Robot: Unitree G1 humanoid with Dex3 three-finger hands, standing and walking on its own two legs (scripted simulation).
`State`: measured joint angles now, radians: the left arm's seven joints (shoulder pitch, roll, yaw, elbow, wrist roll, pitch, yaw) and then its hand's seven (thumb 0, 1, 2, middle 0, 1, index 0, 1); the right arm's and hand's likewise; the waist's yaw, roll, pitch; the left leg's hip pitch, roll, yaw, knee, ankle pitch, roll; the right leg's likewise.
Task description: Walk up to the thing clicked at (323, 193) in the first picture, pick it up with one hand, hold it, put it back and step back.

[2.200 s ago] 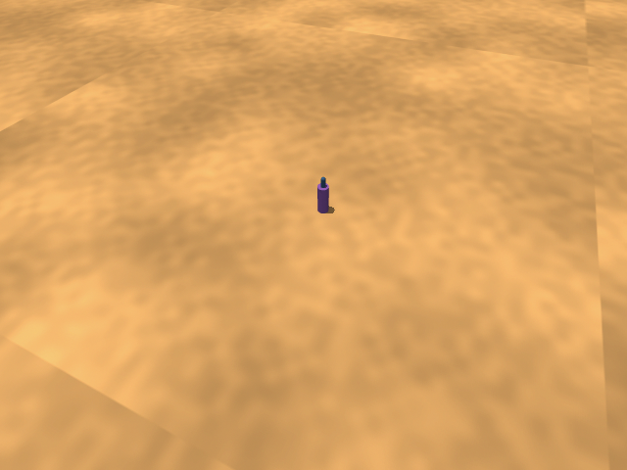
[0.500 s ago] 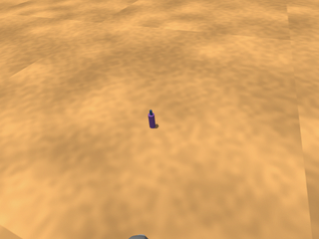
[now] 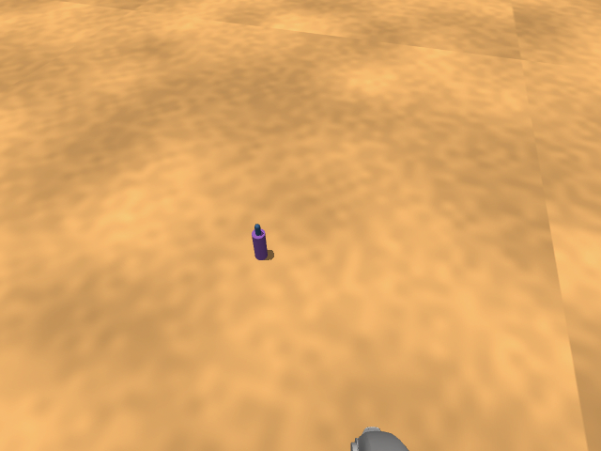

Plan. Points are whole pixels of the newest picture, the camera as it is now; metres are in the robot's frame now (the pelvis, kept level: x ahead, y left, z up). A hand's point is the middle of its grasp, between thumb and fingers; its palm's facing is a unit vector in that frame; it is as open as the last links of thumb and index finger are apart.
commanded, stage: walk up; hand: left
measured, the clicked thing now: (259, 240) +0.96 +0.17 -0.67
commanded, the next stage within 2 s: none
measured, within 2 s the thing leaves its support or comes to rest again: neither
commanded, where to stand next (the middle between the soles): +0.61 +0.02 m, yaw +0 degrees
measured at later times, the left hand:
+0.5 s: hand (142, 405) +0.22 +0.26 -0.12, palm faces +0.00 -0.91 -0.41, open 7.4 cm
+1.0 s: hand (156, 277) +0.46 +0.30 -0.14, palm faces -0.06 -0.94 -0.34, open 7.4 cm
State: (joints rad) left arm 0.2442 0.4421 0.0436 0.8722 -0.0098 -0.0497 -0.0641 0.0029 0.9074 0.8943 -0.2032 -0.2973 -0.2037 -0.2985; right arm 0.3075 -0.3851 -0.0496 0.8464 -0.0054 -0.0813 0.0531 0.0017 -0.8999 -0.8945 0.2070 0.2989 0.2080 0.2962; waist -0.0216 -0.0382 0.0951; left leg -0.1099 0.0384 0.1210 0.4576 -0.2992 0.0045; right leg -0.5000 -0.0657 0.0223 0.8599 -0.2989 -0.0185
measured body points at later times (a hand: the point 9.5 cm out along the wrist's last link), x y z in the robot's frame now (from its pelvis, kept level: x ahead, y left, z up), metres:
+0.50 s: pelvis +0.20 -0.02 +0.01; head +0.22 -0.05 +0.45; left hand +0.22 +0.30 -0.09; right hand +0.27 -0.35 -0.12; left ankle +0.32 +0.15 -0.69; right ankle +0.19 -0.13 -0.74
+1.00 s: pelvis +0.39 +0.03 +0.00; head +0.42 +0.04 +0.45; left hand +0.47 +0.35 -0.12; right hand +0.46 -0.28 -0.10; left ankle +0.36 +0.14 -0.74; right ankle +0.51 -0.12 -0.70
